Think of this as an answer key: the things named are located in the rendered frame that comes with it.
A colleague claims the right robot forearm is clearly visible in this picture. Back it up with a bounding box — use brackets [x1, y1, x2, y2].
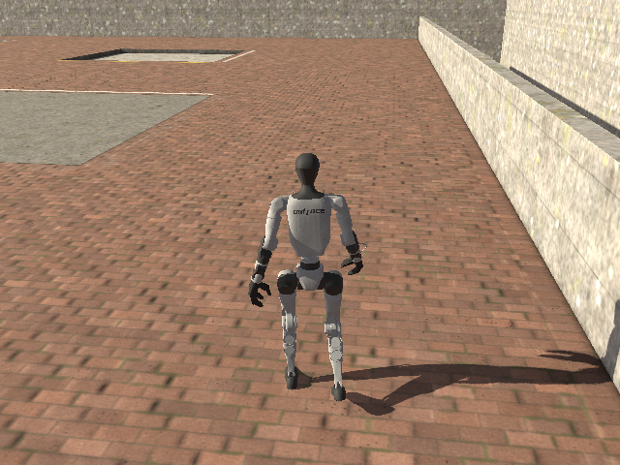
[346, 231, 362, 263]

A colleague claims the humanoid robot torso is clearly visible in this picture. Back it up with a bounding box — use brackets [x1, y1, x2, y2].
[286, 190, 331, 291]

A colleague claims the left robot forearm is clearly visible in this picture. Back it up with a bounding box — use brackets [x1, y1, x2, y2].
[251, 236, 272, 284]

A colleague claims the left robot upper arm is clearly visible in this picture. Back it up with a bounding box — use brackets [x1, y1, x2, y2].
[263, 196, 288, 251]

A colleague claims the robot right hand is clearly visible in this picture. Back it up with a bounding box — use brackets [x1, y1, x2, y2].
[341, 258, 363, 275]

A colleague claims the robot left hand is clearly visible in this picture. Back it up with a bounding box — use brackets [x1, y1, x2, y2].
[248, 280, 271, 307]

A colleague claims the right robot upper arm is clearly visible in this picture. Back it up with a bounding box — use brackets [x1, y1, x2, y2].
[328, 194, 356, 246]

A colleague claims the robot right shin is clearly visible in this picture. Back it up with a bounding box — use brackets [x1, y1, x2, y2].
[327, 321, 343, 388]

